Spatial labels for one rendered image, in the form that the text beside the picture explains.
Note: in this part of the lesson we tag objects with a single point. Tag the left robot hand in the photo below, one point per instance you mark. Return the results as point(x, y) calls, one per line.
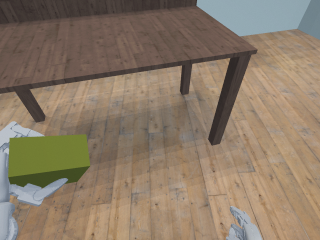
point(29, 194)

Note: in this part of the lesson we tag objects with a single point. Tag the table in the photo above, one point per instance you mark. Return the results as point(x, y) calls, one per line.
point(53, 42)

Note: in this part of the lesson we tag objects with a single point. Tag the left robot forearm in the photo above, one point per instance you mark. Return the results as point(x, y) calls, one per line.
point(9, 228)

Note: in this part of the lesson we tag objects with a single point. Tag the right robot hand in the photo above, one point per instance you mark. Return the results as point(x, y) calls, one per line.
point(249, 231)

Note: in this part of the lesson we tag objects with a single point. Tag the sponge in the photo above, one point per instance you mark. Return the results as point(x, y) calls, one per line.
point(41, 160)

